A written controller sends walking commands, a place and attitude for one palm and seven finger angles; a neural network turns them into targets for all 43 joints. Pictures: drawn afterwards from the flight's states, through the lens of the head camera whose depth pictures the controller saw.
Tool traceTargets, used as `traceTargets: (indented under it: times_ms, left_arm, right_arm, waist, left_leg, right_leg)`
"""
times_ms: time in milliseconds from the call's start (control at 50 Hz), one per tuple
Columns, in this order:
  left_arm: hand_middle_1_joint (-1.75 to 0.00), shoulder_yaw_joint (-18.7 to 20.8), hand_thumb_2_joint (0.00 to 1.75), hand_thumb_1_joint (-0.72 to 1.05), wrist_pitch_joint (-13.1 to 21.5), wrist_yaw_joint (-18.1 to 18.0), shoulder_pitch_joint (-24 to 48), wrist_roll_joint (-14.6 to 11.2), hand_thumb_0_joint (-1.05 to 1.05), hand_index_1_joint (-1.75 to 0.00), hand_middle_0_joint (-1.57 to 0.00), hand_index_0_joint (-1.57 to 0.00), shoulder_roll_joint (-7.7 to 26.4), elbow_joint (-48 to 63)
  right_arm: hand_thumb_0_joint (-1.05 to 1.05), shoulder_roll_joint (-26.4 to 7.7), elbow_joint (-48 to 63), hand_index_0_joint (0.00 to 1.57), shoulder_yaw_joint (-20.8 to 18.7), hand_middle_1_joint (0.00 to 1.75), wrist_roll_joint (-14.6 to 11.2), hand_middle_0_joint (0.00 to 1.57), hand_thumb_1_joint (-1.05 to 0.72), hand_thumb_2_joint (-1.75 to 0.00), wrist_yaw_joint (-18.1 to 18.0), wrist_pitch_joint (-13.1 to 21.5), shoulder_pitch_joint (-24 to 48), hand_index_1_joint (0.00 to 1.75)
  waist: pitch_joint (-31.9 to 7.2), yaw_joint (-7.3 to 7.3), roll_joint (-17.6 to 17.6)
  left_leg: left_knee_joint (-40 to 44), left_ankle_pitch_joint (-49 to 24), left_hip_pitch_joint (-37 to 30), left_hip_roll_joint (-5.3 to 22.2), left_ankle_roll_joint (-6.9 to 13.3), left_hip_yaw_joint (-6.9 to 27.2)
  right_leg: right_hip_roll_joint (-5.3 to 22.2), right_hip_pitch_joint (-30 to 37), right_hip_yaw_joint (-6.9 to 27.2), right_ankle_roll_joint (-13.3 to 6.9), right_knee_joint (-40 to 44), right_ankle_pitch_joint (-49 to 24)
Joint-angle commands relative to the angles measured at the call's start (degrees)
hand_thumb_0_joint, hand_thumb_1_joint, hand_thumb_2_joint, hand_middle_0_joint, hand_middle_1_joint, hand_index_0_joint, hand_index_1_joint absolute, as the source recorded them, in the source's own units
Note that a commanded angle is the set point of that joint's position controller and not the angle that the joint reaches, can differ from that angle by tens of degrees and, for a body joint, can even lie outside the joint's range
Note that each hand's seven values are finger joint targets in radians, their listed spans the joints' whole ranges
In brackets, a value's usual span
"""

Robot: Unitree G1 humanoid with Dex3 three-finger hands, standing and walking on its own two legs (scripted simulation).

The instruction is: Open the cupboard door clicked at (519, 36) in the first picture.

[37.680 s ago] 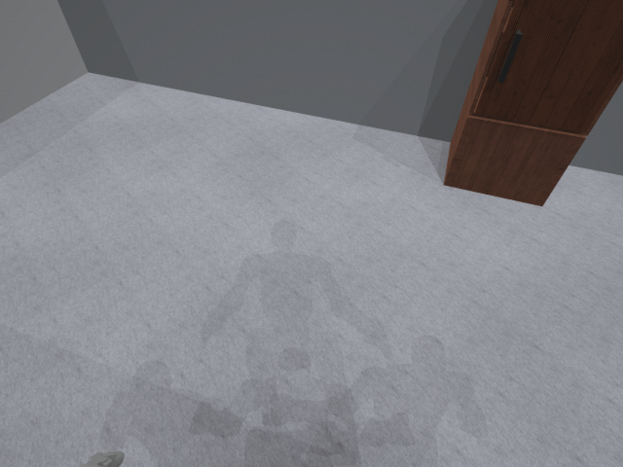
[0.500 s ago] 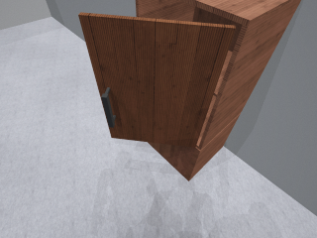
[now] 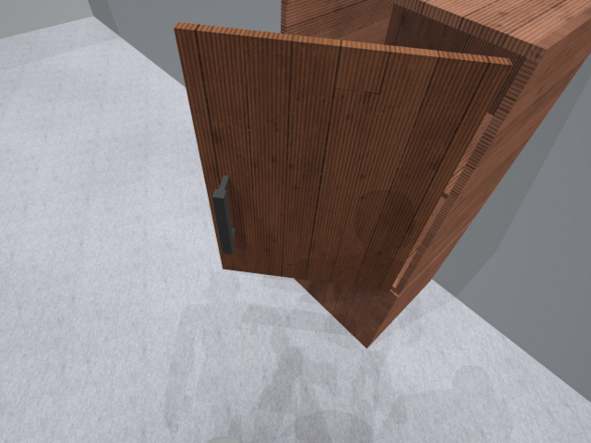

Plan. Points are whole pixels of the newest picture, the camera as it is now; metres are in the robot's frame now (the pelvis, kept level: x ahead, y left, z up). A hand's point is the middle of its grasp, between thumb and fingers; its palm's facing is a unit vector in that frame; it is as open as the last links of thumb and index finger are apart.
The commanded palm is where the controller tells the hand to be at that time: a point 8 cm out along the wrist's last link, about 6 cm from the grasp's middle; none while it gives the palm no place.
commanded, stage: come to a stop and stand still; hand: left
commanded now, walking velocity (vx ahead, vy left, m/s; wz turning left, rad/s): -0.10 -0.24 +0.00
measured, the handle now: (226, 216) +0.51 +0.18 -0.08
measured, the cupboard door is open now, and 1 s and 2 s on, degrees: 40 40 40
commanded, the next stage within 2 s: look again from close up in 1.00 s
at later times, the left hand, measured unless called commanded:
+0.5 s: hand out of the picture +0.06 +0.18 -0.15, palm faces -0.01 -0.97 -0.25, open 7.3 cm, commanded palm none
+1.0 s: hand out of the picture +0.05 +0.19 -0.16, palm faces -0.02 -0.98 -0.21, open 7.4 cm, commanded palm none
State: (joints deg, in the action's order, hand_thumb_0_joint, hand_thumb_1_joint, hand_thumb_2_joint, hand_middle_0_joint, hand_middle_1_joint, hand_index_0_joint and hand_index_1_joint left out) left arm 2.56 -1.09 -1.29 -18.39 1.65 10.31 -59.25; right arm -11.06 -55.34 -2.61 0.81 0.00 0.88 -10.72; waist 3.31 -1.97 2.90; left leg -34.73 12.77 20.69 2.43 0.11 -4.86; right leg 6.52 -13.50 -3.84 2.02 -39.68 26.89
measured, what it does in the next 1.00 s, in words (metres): steps on the spot: right foot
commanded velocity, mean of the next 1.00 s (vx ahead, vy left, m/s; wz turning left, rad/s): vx -0.01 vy -0.02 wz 0.00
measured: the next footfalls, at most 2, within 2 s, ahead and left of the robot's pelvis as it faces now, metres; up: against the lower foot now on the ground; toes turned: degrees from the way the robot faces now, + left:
right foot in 0.26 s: +0.02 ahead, -0.09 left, +0.00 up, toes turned -2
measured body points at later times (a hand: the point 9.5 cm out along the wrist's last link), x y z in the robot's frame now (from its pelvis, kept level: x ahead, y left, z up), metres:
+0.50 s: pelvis +0.02 +0.00 +0.01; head +0.02 -0.02 +0.46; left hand +0.07 +0.23 -0.13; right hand +0.04 -0.23 -0.15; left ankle +0.05 +0.12 -0.72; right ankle -0.03 -0.09 -0.72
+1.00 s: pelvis +0.03 +0.01 +0.02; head +0.04 +0.02 +0.47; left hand +0.06 +0.24 -0.14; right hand +0.08 -0.23 -0.13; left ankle +0.05 +0.12 -0.72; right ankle -0.03 -0.09 -0.72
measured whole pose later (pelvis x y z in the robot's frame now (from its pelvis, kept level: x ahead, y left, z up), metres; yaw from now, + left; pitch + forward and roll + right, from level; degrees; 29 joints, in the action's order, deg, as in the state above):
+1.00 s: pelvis +0.03 +0.01 +0.02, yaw -1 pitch -1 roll +0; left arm -0.9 0.8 -1.5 -15.6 0.8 11.5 -60.7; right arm -10.3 -62.1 0.4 0.5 -0.8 0.7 -11.6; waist 1.5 -0.3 1.5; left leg -27.8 13.9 12.9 2.2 0.1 -5.9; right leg 0.2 -6.3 -2.6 -0.9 -26.8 19.5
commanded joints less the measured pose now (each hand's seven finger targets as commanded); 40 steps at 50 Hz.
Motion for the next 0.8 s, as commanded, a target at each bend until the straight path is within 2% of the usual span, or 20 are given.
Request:
traceTargets:
  times_ms: [0,20,40,80,120,180,200,220,240,260,280,300,320,360,380,400,440,500,680,780]
  left_arm:
    - [-0.30,0.73,0.90,0.90,0.26,-1.12,-1.92,-0.33,0.00,-0.30,-0.20,-0.20,3.61,3.49]
    - [-0.30,0.96,0.90,0.90,0.43,-0.81,-0.66,-0.23,0.00,-0.30,-0.20,-0.20,5.15,3.05]
    - [-0.30,0.71,0.90,0.90,0.37,-0.41,-0.61,-0.45,0.00,-0.30,-0.20,-0.20,4.22,2.53]
    - [-0.30,-0.21,0.90,0.90,-0.06,-0.05,-1.59,-0.74,0.00,-0.30,-0.20,-0.20,1.93,1.82]
    - [-0.30,-0.34,0.90,0.90,-0.06,0.11,-0.77,-0.64,0.00,-0.30,-0.20,-0.20,2.02,1.96]
    - [-0.30,-0.14,0.90,0.90,0.36,-0.02,-2.58,-0.49,0.00,-0.30,-0.20,-0.20,2.28,1.74]
    - [-0.30,-0.10,0.90,0.90,0.89,-0.19,-2.95,-0.29,0.00,-0.30,-0.20,-0.20,3.13,1.83]
    - [-0.30,-0.04,0.90,0.90,1.30,-0.36,-2.54,-0.12,0.00,-0.30,-0.20,-0.20,4.86,2.02]
    - [-0.30,-0.10,0.90,0.90,1.48,-0.37,-1.04,-0.17,0.00,-0.30,-0.20,-0.20,6.75,2.44]
    - [-0.30,-0.65,0.90,0.90,1.12,-2.25,-1.32,0.57,0.00,-0.30,-0.20,-0.20,5.72,3.75]
    - [-0.30,-0.29,0.90,0.90,1.57,-2.12,3.57,-0.20,0.00,-0.30,-0.20,-0.20,8.60,6.78]
    - [-0.30,-0.44,0.90,0.90,2.26,-2.12,4.62,-0.20,0.00,-0.30,-0.20,-0.20,7.56,7.45]
    - [-0.30,-0.62,0.90,0.90,2.66,-2.10,4.36,-0.40,0.00,-0.30,-0.20,-0.20,7.06,7.57]
    - [-0.30,-0.91,0.90,0.90,2.74,-1.83,3.56,-0.51,0.00,-0.30,-0.20,-0.20,6.26,7.57]
    - [-0.30,-1.09,0.90,0.90,2.80,-1.71,2.88,-0.62,0.00,-0.30,-0.20,-0.20,5.99,7.40]
    - [-0.30,-1.12,0.90,0.90,3.15,-1.66,2.35,-0.54,0.00,-0.30,-0.20,-0.20,6.29,7.22]
    - [-0.30,-1.17,0.90,0.90,3.29,-1.47,1.48,-0.83,0.00,-0.30,-0.20,-0.20,6.40,6.71]
    - [-0.30,-1.31,0.90,0.90,3.34,-1.38,0.51,-0.88,0.00,-0.30,-0.20,-0.20,6.81,6.01]
    - [-0.30,-1.62,0.90,0.90,2.89,-1.16,0.69,-1.16,0.00,-0.30,-0.20,-0.20,7.74,3.64]
    - [-0.30,-1.62,0.90,0.90,2.78,-1.07,0.61,-1.08,0.00,-0.30,-0.20,-0.20,7.81,2.36]
  right_arm:
    - [0.00,-10.55,0.99,0.20,-1.29,0.30,0.95,0.20,-0.90,-0.90,-1.99,0.84,-4.95,0.30]
    - [0.00,-9.16,1.27,0.20,-1.03,0.30,0.95,0.20,-0.90,-0.90,-2.04,0.88,-1.77,0.30]
    - [0.00,-7.78,1.49,0.20,-0.64,0.30,0.98,0.20,-0.90,-0.90,-2.09,0.88,-0.27,0.30]
    - [0.00,-6.83,0.91,0.20,-0.63,0.30,0.91,0.20,-0.90,-0.90,-2.18,0.32,-0.57,0.30]
    - [0.00,-7.12,0.26,0.20,-1.01,0.30,0.89,0.20,-0.90,-0.90,-2.33,-0.02,-1.79,0.30]
    - [0.00,-7.07,-0.08,0.20,-1.34,0.30,0.51,0.20,-0.90,-0.90,-2.22,-0.47,-1.53,0.30]
    - [0.00,-5.50,-0.28,0.20,-1.12,0.30,0.27,0.20,-0.90,-0.90,-2.08,-0.40,-1.77,0.30]
    - [0.00,-3.99,-0.16,0.20,-0.86,0.30,-0.14,0.20,-0.90,-0.90,-1.81,-0.37,-2.00,0.30]
    - [0.00,-1.97,-0.03,0.20,-0.25,0.30,-0.38,0.20,-0.90,-0.90,-1.47,-0.57,-1.64,0.30]
    - [0.00,-6.86,2.36,0.20,-0.94,0.30,-0.25,0.20,-0.90,-0.90,-1.13,-0.44,-0.81,0.30]
    - [0.00,-3.22,2.86,0.20,-0.71,0.30,0.26,0.20,-0.90,-0.90,-0.49,-1.22,-3.13,0.30]
    - [0.00,-2.79,3.24,0.20,0.05,0.30,0.83,0.20,-0.90,-0.90,-0.08,-1.23,-2.97,0.30]
    - [0.00,-2.97,3.47,0.20,0.05,0.30,0.70,0.20,-0.90,-0.90,-0.09,-1.01,-3.40,0.30]
    - [0.00,-3.48,3.60,0.20,0.27,0.30,0.57,0.20,-0.90,-0.90,-0.06,-0.77,-4.18,0.30]
    - [0.00,-3.74,3.43,0.20,0.42,0.30,0.55,0.20,-0.90,-0.90,-0.11,-0.69,-4.32,0.30]
    - [0.00,-3.21,3.03,0.20,0.77,0.30,0.58,0.20,-0.90,-0.90,-0.14,-0.30,-4.73,0.30]
    - [0.00,-3.86,2.37,0.20,1.18,0.30,0.55,0.20,-0.90,-0.90,-0.30,0.14,-5.02,0.30]
    - [0.00,-3.96,1.13,0.20,1.69,0.30,0.36,0.20,-0.90,-0.90,-0.65,0.56,-5.19,0.30]
    - [0.00,-4.92,-2.41,0.20,2.07,0.30,0.16,0.20,-0.90,-0.90,-1.10,0.59,-5.31,0.30]
    - [0.00,-5.26,-3.53,0.20,2.00,0.30,0.03,0.20,-0.90,-0.90,-1.32,0.69,-4.41,0.30]
  waist:
    - [-3.29,1.41,-17.06]
    - [-1.93,1.26,-15.85]
    - [-2.38,0.80,-14.29]
    - [-5.80,1.26,-13.19]
    - [-6.35,2.00,-10.19]
    - [-7.34,0.92,-8.98]
    - [-6.28,0.65,-5.55]
    - [-6.37,1.04,-0.62]
    - [-5.44,1.77,3.12]
    - [-6.55,2.51,-1.66]
    - [-7.09,4.27,0.94]
    - [-5.62,4.26,-0.16]
    - [-2.16,4.49,1.01]
    - [1.63,4.07,3.13]
    - [1.98,3.75,2.55]
    - [1.73,3.44,1.54]
    - [-0.50,2.88,-0.63]
    - [-1.32,2.10,-0.76]
    - [-3.23,2.03,-2.32]
    - [-2.55,1.85,-2.74]
  left_leg:
    - [18.79,-16.85,-4.77,18.35,12.35,21.81]
    - [18.52,-15.33,-3.22,16.87,11.77,19.12]
    - [18.09,-15.82,-3.84,15.23,11.09,16.34]
    - [16.45,-19.41,-8.22,14.01,10.30,12.92]
    - [15.32,-21.36,-9.01,13.97,10.17,12.41]
    - [12.92,-15.88,-7.41,11.97,8.03,10.97]
    - [10.63,-13.87,-5.61,9.92,6.13,9.94]
    - [8.09,-7.59,-3.38,6.63,3.28,6.96]
    - [6.82,-0.85,-3.29,2.84,1.02,3.29]
    - [0.50,-1.50,-9.61,2.32,-0.91,0.52]
    - [-0.93,5.12,-7.00,1.46,-0.19,1.33]
    - [1.51,2.99,-7.38,0.96,-0.08,1.52]
    - [2.38,1.53,-6.64,1.67,0.51,2.60]
    - [3.82,0.79,-4.93,2.14,1.13,3.16]
    - [4.41,0.59,-4.91,2.23,1.26,3.25]
    - [5.57,-2.26,-4.83,2.17,1.37,3.26]
    - [6.40,-5.43,-6.21,2.65,1.61,3.76]
    - [7.20,-8.01,-5.81,3.07,1.68,3.70]
    - [8.34,-8.91,-8.91,3.61,1.21,3.40]
    - [9.06,-10.18,-9.77,4.07,1.47,3.61]
  right_leg:
    - [-2.88,-8.42,3.65,-2.91,-16.73,8.12]
    - [-2.02,-8.15,4.56,-3.06,-16.68,5.49]
    - [-1.88,-7.72,4.39,-2.68,-14.44,3.43]
    - [-2.61,-6.39,2.53,-1.74,-8.49,1.82]
    - [-3.67,-4.24,1.54,-1.72,-2.64,0.36]
    - [-4.30,1.29,0.99,-2.02,8.88,-7.96]
    - [-3.64,3.77,2.72,-2.34,15.00,-12.69]
    - [0.25,4.68,7.73,-3.59,17.86,-17.48]
    - [5.03,2.53,10.84,-5.48,19.21,-20.64]
    - [3.78,-1.29,14.00,-6.13,17.14,-28.70]
    - [3.30,-3.62,11.23,-6.67,19.12,-7.83]
    - [2.89,-4.77,10.53,-7.15,19.01,-7.96]
    - [1.64,-6.80,9.09,-6.66,18.66,-7.57]
    - [0.49,-8.02,8.11,-6.41,18.86,-6.41]
    - [0.14,-7.95,8.29,-6.34,18.87,-6.30]
    - [0.24,-6.01,7.68,-6.34,18.16,-11.27]
    - [-0.52,-3.28,7.33,-5.82,16.40,-15.40]
    - [-0.43,0.71,6.70,-5.22,15.84,-21.66]
    - [-0.31,2.81,6.79,-4.69,16.06,-24.84]
    - [-0.40,2.94,6.43,-4.33,16.69,-25.42]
